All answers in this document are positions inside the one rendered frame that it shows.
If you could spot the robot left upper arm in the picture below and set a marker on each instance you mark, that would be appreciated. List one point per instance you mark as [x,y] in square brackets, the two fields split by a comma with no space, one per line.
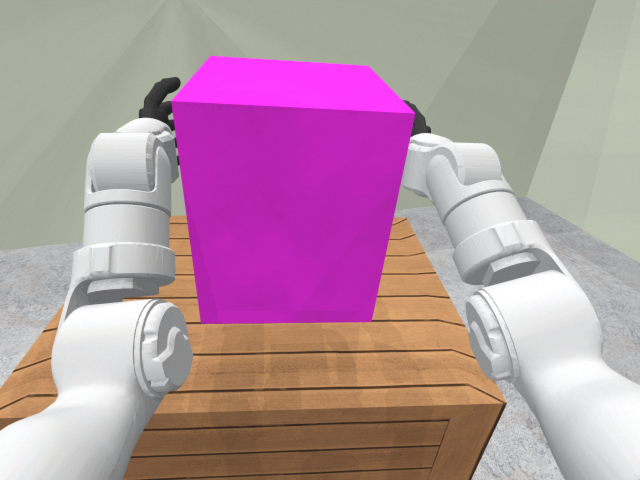
[113,364]

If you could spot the right robot forearm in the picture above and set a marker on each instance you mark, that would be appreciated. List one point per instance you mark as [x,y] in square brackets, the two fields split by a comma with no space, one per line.
[494,242]

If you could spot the robot right upper arm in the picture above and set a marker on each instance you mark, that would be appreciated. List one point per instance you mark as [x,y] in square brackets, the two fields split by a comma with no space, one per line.
[538,333]

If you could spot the carton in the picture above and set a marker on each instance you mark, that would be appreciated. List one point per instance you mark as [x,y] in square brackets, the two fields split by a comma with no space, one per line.
[291,173]

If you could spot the robot left hand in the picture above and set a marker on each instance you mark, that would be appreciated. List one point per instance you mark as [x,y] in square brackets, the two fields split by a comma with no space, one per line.
[155,108]

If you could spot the pedestal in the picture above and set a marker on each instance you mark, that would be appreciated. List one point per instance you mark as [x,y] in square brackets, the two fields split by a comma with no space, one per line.
[399,398]

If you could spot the left robot forearm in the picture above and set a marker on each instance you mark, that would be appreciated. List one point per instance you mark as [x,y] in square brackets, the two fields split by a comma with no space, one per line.
[127,207]

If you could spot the robot right hand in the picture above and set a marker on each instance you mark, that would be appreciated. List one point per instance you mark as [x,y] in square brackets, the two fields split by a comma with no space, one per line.
[419,125]

